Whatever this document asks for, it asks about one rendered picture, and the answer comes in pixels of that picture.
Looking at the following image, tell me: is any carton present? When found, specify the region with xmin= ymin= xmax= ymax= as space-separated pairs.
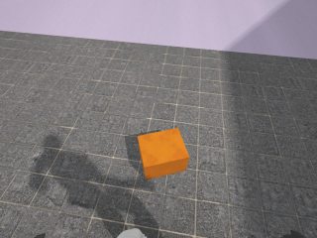
xmin=138 ymin=128 xmax=190 ymax=180

